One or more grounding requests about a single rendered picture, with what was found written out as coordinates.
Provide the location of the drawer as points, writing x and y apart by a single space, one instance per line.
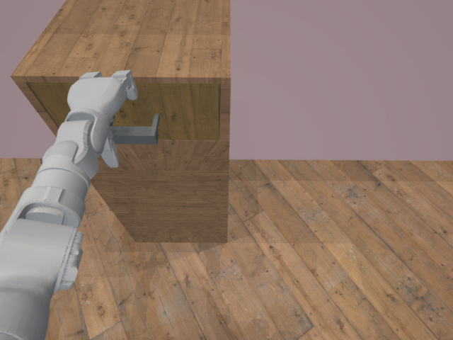
187 111

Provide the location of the left robot hand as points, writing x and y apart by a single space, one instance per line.
105 95

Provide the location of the cabinet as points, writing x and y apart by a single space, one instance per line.
175 190

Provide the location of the robot left forearm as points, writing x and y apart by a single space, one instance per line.
58 192

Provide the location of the robot left upper arm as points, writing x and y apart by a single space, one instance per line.
37 259

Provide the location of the handle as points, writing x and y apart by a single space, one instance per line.
136 135

